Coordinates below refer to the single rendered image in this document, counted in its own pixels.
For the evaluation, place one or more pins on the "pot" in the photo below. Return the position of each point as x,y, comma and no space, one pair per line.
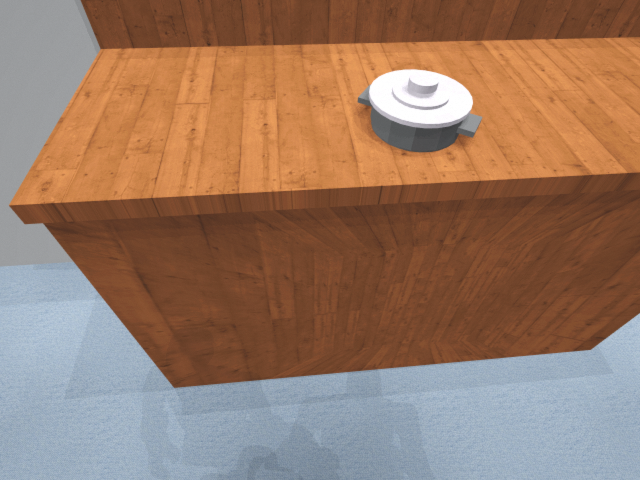
418,139

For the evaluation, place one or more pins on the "lid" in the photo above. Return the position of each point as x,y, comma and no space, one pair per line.
390,95

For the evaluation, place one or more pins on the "table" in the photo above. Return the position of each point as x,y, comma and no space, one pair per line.
217,182

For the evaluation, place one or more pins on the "knob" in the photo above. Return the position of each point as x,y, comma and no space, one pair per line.
423,82

